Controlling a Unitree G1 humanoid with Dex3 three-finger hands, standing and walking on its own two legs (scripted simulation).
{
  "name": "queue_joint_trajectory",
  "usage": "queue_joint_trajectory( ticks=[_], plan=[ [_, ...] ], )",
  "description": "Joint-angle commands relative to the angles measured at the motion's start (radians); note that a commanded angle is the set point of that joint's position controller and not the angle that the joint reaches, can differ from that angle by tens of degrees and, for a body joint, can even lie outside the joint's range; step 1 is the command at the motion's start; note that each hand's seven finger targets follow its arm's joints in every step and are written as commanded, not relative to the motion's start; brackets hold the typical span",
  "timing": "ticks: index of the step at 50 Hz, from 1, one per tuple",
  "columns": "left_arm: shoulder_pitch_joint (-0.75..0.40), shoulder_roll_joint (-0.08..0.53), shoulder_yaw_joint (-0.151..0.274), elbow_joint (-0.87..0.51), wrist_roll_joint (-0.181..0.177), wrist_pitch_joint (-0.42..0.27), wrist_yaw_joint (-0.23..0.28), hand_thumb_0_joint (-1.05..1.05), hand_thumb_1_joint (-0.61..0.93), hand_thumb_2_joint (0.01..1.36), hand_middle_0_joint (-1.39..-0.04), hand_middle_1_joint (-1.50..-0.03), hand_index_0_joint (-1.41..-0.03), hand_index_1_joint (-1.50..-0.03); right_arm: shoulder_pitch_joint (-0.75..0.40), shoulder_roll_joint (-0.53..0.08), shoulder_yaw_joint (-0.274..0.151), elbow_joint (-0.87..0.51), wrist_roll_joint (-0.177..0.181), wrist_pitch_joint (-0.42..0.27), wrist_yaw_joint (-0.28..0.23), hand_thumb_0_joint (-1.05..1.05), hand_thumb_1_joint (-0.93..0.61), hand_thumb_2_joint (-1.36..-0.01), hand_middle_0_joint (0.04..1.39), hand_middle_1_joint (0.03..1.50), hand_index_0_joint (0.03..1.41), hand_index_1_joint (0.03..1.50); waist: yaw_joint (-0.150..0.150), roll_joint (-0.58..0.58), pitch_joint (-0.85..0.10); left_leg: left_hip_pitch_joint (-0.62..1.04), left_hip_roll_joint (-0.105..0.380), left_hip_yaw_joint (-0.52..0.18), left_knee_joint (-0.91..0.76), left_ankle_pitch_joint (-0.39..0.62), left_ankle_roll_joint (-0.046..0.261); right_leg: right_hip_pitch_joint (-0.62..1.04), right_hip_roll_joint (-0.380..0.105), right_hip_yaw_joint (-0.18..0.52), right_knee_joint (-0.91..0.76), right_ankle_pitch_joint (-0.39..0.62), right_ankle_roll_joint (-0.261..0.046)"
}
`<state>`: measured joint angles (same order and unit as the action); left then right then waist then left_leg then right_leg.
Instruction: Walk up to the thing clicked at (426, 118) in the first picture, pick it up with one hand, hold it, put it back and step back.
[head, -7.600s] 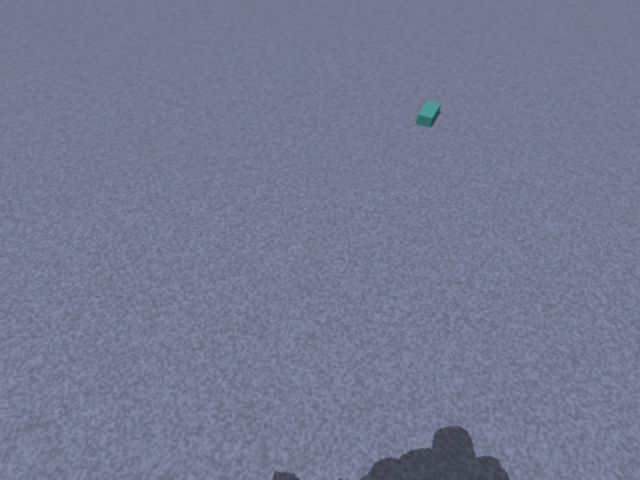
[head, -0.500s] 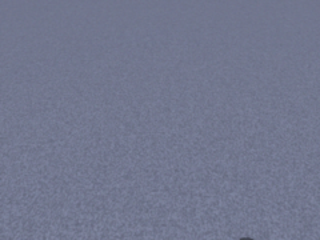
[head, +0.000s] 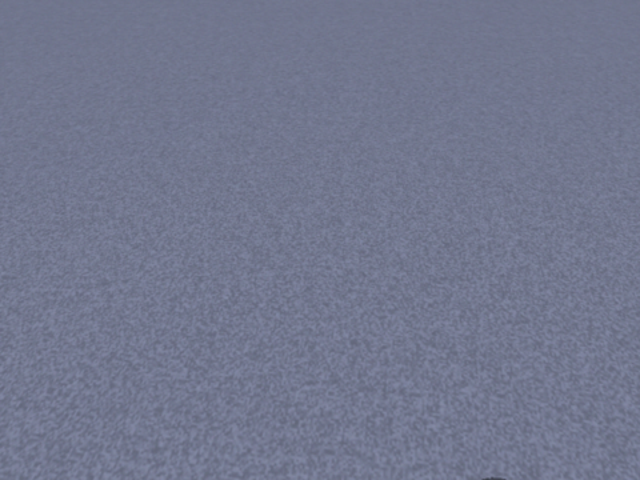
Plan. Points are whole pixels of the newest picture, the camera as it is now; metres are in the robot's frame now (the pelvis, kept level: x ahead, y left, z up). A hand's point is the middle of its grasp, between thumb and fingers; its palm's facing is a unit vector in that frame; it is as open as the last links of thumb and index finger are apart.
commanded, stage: stand
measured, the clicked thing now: out of the picture +0.49 -1.15 -0.75
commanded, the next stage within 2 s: walk up in 0.24 s
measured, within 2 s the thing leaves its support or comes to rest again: neither
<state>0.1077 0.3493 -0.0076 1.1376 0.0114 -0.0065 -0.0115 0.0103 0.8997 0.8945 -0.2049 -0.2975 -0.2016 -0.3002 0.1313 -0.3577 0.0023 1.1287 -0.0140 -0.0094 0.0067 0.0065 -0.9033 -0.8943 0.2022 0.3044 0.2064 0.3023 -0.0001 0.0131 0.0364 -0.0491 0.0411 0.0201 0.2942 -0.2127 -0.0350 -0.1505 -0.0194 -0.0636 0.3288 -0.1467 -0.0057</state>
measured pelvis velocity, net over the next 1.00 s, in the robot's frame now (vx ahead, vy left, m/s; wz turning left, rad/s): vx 0.26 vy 0.02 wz -0.03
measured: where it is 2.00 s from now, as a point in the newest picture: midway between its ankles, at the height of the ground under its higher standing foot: (314, 318)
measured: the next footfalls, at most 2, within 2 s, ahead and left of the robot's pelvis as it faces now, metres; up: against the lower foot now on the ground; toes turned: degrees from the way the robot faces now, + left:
left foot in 0.52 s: +0.12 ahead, +0.18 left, +0.00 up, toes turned +6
right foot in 0.94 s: +0.38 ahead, -0.12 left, +0.00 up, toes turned -7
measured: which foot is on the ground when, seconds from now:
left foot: down 0.00-0.30, up 0.32-0.50, down 0.52-0.98, up 1.00-1.00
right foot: down 0.00-0.52, up 0.54-0.92, down 0.94-1.00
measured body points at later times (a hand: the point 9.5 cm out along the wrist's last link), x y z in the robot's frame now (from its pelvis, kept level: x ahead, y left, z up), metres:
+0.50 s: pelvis +0.03 +0.03 -0.01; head +0.03 +0.04 +0.44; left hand +0.06 +0.37 -0.13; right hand +0.12 -0.30 -0.11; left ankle +0.07 +0.17 -0.74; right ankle +0.02 -0.11 -0.75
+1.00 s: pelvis +0.26 +0.02 -0.03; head +0.27 +0.00 +0.42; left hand +0.41 +0.33 -0.12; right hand +0.24 -0.31 -0.16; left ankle +0.10 +0.17 -0.71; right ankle +0.34 -0.11 -0.75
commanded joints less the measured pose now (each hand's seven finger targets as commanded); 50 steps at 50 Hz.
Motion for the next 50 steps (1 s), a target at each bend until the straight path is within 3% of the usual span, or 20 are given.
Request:
queue_joint_trajectory(
  ticks=[1, 11, 12, 13, 15, 17, 22, 25, 26, 27, 28, 30, 33, 39, 43, 46, 47, 48, 49, 50],
  plan=[
    [-0.047, 0.224, 0.045, -0.054, -0.005, -0.027, 0.017, 0.0, 0.9, 0.9, -0.2, -0.3, -0.2, -0.3, -0.037, -0.204, -0.041, -0.053, 0.002, -0.017, -0.014, 0.0, -0.9, -0.9, 0.2, 0.3, 0.2, 0.3, 0.005, -0.023, -0.053, -0.055, 0.107, -0.075, -0.058, 0.125, 0.042, 0.07, -0.12, 0.12, -0.042, 0.136, -0.015],
    [-0.044, 0.227, 0.045, -0.057, -0.004, -0.027, 0.019, 0.0, 0.9, 0.9, -0.2, -0.3, -0.2, -0.3, -0.03, -0.204, -0.043, -0.055, 0.0, -0.015, -0.012, 0.0, -0.9, -0.9, 0.2, 0.3, 0.2, 0.3, 0.0, -0.016, -0.053, -0.056, 0.106, -0.07, -0.054, 0.101, 0.044, 0.063, -0.122, 0.127, -0.049, 0.1, -0.019],
    [0.022, 0.331, 0.123, -0.115, 0.019, -0.043, -0.018, 0.0, 0.9, 0.9, -0.2, -0.3, -0.2, -0.3, 0.022, -0.306, -0.11, -0.111, -0.016, -0.039, 0.014, 0.0, -0.9, -0.9, 0.2, 0.3, 0.2, 0.3, 0.017, -0.034, -0.166, -0.086, 0.068, -0.071, 0.072, -0.421, 0.122, 0.096, -0.078, 0.133, 0.026, -0.447, -0.055],
    [0.033, 0.337, 0.131, -0.107, 0.029, -0.044, -0.031, 0.0, 0.9, 0.9, -0.2, -0.3, -0.2, -0.3, -0.019, -0.308, -0.117, -0.12, -0.025, -0.04, 0.027, 0.0, -0.9, -0.9, 0.2, 0.3, 0.2, 0.3, 0.039, -0.015, -0.081, -0.224, 0.065, -0.064, 0.122, -0.52, 0.129, 0.052, -0.121, 0.187, 0.028, -0.576, -0.072],
    [0.078, 0.343, 0.148, -0.123, 0.029, -0.051, -0.04, 0.0, 0.9, 0.9, -0.2, -0.3, -0.2, -0.3, -0.105, -0.24, -0.108, -0.179, -0.027, -0.044, 0.04, 0.0, -0.9, -0.9, 0.2, 0.3, 0.2, 0.3, 0.086, -0.117, 0.05, -0.504, 0.008, 0.032, 0.323, -0.331, 0.09, 0.115, -0.26, 0.38, -0.09, -0.683, -0.164],
    [0.12, 0.377, 0.16, -0.142, 0.036, -0.063, -0.039, 0.0, 0.9, 0.9, -0.2, -0.3, -0.2, -0.3, -0.144, -0.235, -0.116, -0.207, -0.031, -0.052, 0.044, 0.0, -0.9, -0.9, 0.2, 0.3, 0.2, 0.3, 0.121, -0.152, 0.063, -0.621, 0.066, -0.05, 0.514, -0.276, 0.068, 0.156, -0.396, 0.541, -0.212, -0.588, -0.272],
    [-0.053, 0.362, 0.154, -0.241, 0.035, -0.054, -0.051, 0.0, 0.9, 0.9, -0.2, -0.3, -0.2, -0.3, 0.076, -0.255, -0.147, -0.176, -0.024, -0.054, 0.073, 0.0, -0.9, -0.9, 0.2, 0.3, 0.2, 0.3, -0.021, -0.214, -0.029, -0.245, 0.06, -0.003, 0.342, -0.238, 0.054, -0.097, -0.245, 0.274, -0.159, -0.527, -0.173],
    [-0.121, 0.291, 0.132, -0.274, 0.033, -0.034, -0.06, 0.0, 0.9, 0.9, -0.2, -0.3, -0.2, -0.3, 0.361, -0.286, -0.189, -0.092, -0.029, -0.055, 0.053, 0.0, -0.9, -0.9, 0.2, 0.3, 0.2, 0.3, -0.176, 0.033, -0.046, 0.27, -0.02, 0.079, 0.212, -0.095, 0.04, -0.555, -0.08, 0.051, 0.219, -0.613, -0.093],
    [-0.104, 0.202, 0.105, -0.295, 0.027, -0.033, -0.057, 0.0, 0.9, 0.9, -0.2, -0.3, -0.2, -0.3, 0.44, -0.369, -0.21, -0.085, -0.042, -0.061, 0.035, 0.0, -0.9, -0.9, 0.2, 0.3, 0.2, 0.3, -0.213, 0.336, -0.03, 0.295, 0.157, -0.24, -0.022, -0.461, 0.081, -0.727, 0.072, -0.024, 0.625, -0.563, -0.07],
    [-0.106, 0.197, 0.102, -0.309, 0.014, -0.029, -0.05, 0.0, 0.9, 0.9, -0.2, -0.3, -0.2, -0.3, 0.301, -0.436, -0.205, -0.158, -0.042, -0.074, 0.027, 0.0, -0.9, -0.9, 0.2, 0.3, 0.2, 0.3, -0.147, 0.265, 0.045, 0.084, 0.396, -0.676, -0.216, -0.742, 0.165, -0.774, 0.083, 0.155, 0.798, -0.42, -0.031],
    [-0.083, 0.27, 0.105, -0.29, 0.015, -0.036, -0.048, 0.0, 0.9, 0.9, -0.2, -0.3, -0.2, -0.3, 0.151, -0.436, -0.198, -0.205, -0.015, -0.081, 0.025, 0.0, -0.9, -0.9, 0.2, 0.3, 0.2, 0.3, -0.073, 0.109, 0.106, -0.071, 0.425, -0.673, -0.262, -0.745, 0.216, -0.672, -0.013, 0.27, 0.796, -0.283, -0.04],
    [0.059, 0.32, 0.121, -0.217, -0.004, -0.038, -0.062, 0.0, 0.9, 0.9, -0.2, -0.3, -0.2, -0.3, 0.048, -0.381, -0.168, -0.234, -0.009, -0.09, 0.027, 0.0, -0.9, -0.9, 0.2, 0.3, 0.2, 0.3, 0.017, 0.091, 0.089, -0.089, 0.339, -0.432, -0.21, -0.657, 0.224, -0.577, -0.063, 0.21, 0.751, -0.202, -0.01],
    [0.07, 0.318, 0.127, -0.191, 0.003, -0.038, -0.082, 0.0, 0.9, 0.9, -0.2, -0.3, -0.2, -0.3, 0.079, -0.334, -0.152, -0.244, -0.012, -0.101, 0.033, 0.0, -0.9, -0.9, 0.2, 0.3, 0.2, 0.3, -0.006, 0.115, 0.093, -0.117, 0.246, -0.201, -0.203, -0.444, 0.21, -0.484, -0.067, 0.141, 0.605, -0.123, 0.035],
    [-0.066, 0.28, 0.116, -0.261, 0.005, -0.041, -0.103, 0.0, 0.9, 0.9, -0.2, -0.3, -0.2, -0.3, 0.134, -0.352, -0.155, -0.254, 0.002, -0.107, 0.037, 0.0, -0.9, -0.9, 0.2, 0.3, 0.2, 0.3, -0.034, 0.109, 0.114, -0.068, 0.236, -0.078, -0.198, -0.284, 0.217, -0.424, -0.105, 0.069, 0.363, 0.019, 0.023],
    [-0.115, 0.254, 0.11, -0.279, 0.001, -0.052, -0.1, 0.0, 0.9, 0.9, -0.2, -0.3, -0.2, -0.3, 0.182, -0.35, -0.152, -0.259, 0.0, -0.098, 0.032, 0.0, -0.9, -0.9, 0.2, 0.3, 0.2, 0.3, -0.044, 0.087, 0.064, -0.019, 0.232, -0.017, -0.081, 0.033, 0.204, -0.286, -0.074, 0.012, 0.251, 0.03, -0.017],
    [0.063, 0.279, 0.135, -0.23, -0.002, -0.06, -0.08, 0.0, 0.9, 0.9, -0.2, -0.3, -0.2, -0.3, 0.173, -0.33, -0.145, -0.279, -0.007, -0.084, 0.023, 0.0, -0.9, -0.9, 0.2, 0.3, 0.2, 0.3, 0.061, -0.007, -0.054, -0.063, 0.178, 0.05, 0.269, 0.297, 0.168, 0.025, -0.012, -0.026, 0.195, -0.037, -0.045],
    [0.204, 0.329, 0.156, -0.198, 0.003, -0.069, -0.064, 0.0, 0.9, 0.9, -0.2, -0.3, -0.2, -0.3, 0.21, -0.279, -0.123, -0.285, -0.007, -0.082, 0.025, 0.0, -0.9, -0.9, 0.2, 0.3, 0.2, 0.3, 0.118, -0.132, -0.152, -0.19, 0.104, 0.106, 0.541, 0.235, 0.137, 0.25, -0.02, 0.004, 0.167, -0.122, -0.065],
    [0.311, 0.431, 0.187, -0.197, 0.007, -0.075, -0.049, 0.0, 0.9, 0.9, -0.2, -0.3, -0.2, -0.3, 0.257, -0.205, -0.099, -0.318, 0.013, -0.086, 0.026, 0.0, -0.9, -0.9, 0.2, 0.3, 0.2, 0.3, 0.14, -0.364, -0.232, -0.448, -0.018, 0.119, 0.827, -0.101, 0.087, 0.432, -0.282, 0.451, 0.05, -0.351, -0.146],
    [0.301, 0.475, 0.187, -0.211, -0.014, -0.075, -0.046, 0.0, 0.9, 0.9, -0.2, -0.3, -0.2, -0.3, 0.198, -0.28, -0.116, -0.318, 0.017, -0.083, 0.019, 0.0, -0.9, -0.9, 0.2, 0.3, 0.2, 0.3, 0.15, -0.315, -0.193, -0.598, -0.051, 0.004, 0.928, -0.304, 0.081, 0.417, -0.406, 0.746, -0.085, -0.349, -0.258],
    [0.239, 0.446, 0.177, -0.239, -0.026, -0.075, -0.041, 0.0, 0.9, 0.9, -0.2, -0.3, -0.2, -0.3, 0.149, -0.312, -0.124, -0.298, 0.012, -0.081, 0.015, 0.0, -0.9, -0.9, 0.2, 0.3, 0.2, 0.3, 0.127, -0.146, -0.114, -0.585, 0.006, -0.097, 0.989, -0.26, 0.081, 0.299, -0.4, 0.664, -0.071, -0.253, -0.259]
  ],
)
